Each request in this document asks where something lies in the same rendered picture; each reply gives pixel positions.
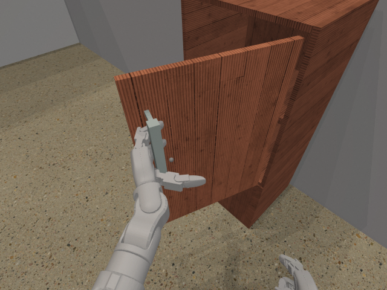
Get left robot hand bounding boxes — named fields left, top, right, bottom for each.
left=130, top=121, right=206, bottom=192

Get handle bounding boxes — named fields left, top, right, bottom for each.
left=144, top=110, right=167, bottom=173

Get right robot hand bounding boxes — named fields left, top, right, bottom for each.
left=275, top=254, right=318, bottom=290

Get cupboard door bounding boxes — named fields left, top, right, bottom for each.
left=114, top=36, right=304, bottom=223

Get robot left forearm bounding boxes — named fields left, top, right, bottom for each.
left=92, top=182, right=170, bottom=290

